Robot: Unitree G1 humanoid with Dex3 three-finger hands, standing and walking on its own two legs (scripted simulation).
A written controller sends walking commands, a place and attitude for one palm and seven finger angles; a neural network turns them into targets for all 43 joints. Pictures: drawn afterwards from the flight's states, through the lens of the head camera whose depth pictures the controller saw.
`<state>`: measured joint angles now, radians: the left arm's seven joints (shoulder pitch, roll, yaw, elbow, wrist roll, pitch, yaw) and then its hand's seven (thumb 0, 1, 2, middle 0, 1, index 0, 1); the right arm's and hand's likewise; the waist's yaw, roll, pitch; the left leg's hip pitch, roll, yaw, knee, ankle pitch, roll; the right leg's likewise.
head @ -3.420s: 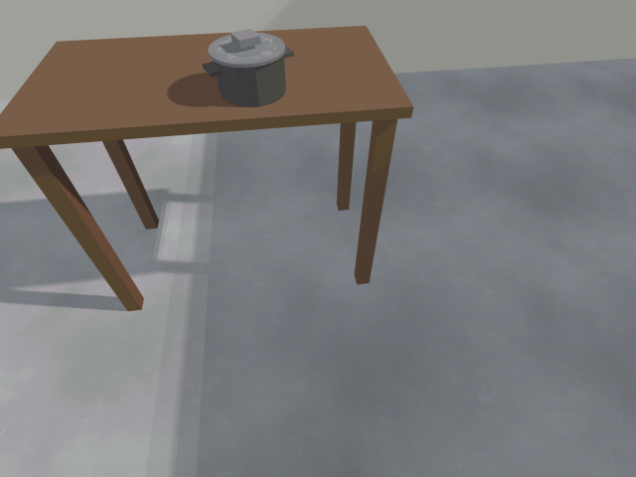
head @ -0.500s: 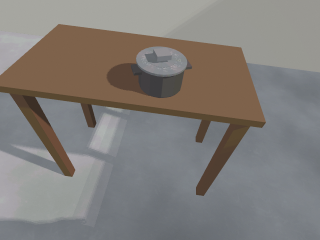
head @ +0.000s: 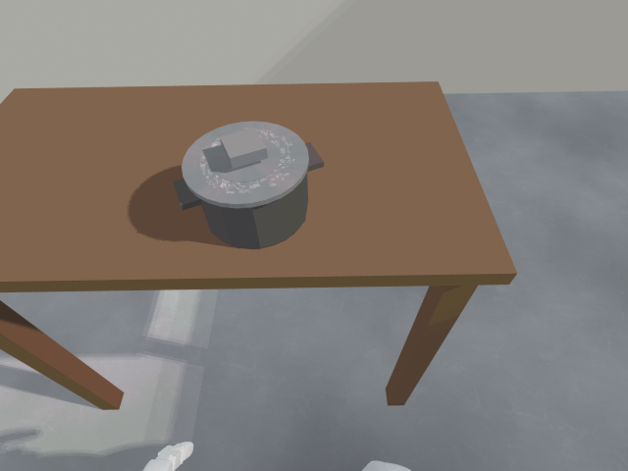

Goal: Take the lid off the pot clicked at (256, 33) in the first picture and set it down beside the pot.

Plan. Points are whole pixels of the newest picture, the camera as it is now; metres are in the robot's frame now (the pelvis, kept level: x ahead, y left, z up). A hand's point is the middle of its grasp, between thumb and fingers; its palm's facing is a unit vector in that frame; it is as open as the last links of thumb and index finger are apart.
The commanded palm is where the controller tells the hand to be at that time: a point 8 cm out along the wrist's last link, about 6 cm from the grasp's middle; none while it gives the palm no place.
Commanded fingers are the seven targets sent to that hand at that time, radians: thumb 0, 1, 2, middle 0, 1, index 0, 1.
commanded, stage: come to a stop and stand still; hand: left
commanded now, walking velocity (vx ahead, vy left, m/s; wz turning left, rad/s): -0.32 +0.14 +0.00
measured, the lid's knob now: (243, 147) +0.50 +0.10 +0.14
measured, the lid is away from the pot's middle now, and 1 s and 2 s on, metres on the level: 0.00 0.00 0.00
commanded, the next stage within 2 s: look again from close up in 1.82 s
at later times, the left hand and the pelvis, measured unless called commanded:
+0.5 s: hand out of the picture +0.01 +0.25 -0.16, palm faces +0.07 -0.98 -0.19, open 7.4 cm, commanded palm none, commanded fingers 0.00 0.90 0.90 -0.20 -0.30 -0.20 -0.30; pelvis -0.01 +0.04 +0.02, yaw -1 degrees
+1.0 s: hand out of the picture -0.03 +0.15 -0.16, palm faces +0.04 -0.99 -0.16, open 7.3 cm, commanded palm none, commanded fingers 0.00 0.90 0.90 -0.20 -0.30 -0.20 -0.30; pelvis -0.03 -0.02 +0.02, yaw +0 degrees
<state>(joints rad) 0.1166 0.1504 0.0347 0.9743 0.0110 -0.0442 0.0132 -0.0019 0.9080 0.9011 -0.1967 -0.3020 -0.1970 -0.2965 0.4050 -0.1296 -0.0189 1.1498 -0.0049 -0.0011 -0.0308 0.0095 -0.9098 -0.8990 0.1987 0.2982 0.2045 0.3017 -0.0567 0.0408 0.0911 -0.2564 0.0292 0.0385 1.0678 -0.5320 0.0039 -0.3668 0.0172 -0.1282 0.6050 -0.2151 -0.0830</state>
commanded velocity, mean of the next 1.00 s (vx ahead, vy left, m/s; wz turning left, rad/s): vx -0.03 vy -0.04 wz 0.00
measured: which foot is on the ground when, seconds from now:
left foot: up 0.00-0.30, down 0.32-1.00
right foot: down 0.00-0.32, up 0.34-0.72, down 0.74-1.00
